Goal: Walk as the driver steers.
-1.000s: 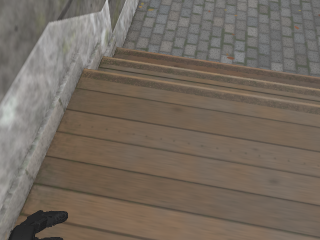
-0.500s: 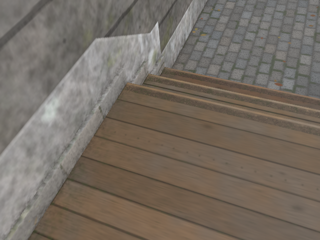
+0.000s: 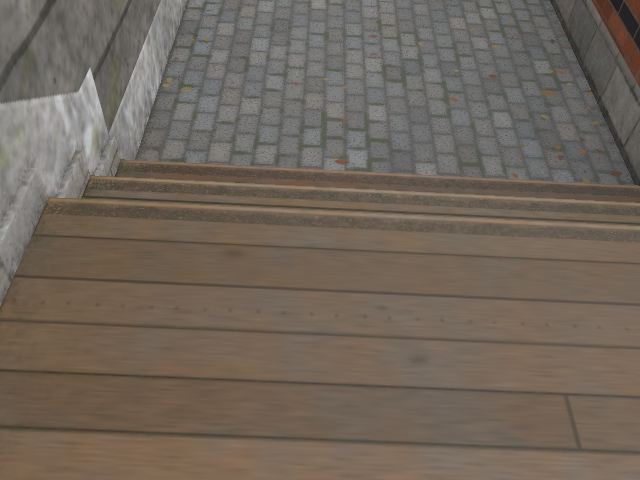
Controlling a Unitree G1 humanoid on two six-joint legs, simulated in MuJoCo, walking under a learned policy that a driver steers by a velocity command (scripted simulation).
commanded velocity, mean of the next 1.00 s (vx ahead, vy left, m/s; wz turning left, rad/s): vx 0.30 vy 0.00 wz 0.27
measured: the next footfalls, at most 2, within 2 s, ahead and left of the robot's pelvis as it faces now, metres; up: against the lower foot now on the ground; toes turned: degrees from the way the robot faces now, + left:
right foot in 0.18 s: +0.01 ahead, -0.14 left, +0.00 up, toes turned +16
left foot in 0.64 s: +0.23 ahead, +0.24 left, +0.00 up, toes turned +32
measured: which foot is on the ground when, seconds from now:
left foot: down 0.00-0.18, up 0.20-0.62, down 0.64-1.00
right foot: up 0.00-0.16, down 0.18-0.66, up 0.68-1.00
